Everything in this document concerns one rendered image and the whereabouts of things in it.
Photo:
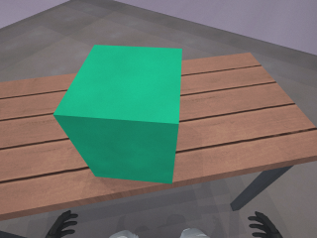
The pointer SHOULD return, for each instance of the table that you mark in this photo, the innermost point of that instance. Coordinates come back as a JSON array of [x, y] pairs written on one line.
[[234, 120]]

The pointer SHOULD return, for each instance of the right robot hand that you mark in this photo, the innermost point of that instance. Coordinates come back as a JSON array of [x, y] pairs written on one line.
[[266, 226]]

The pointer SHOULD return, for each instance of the left robot hand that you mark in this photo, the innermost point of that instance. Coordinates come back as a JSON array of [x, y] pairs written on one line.
[[55, 231]]

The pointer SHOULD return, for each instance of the right robot thigh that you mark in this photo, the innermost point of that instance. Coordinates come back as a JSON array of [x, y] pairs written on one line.
[[193, 233]]

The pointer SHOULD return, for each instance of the carton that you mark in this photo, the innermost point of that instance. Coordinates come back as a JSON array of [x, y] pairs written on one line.
[[121, 112]]

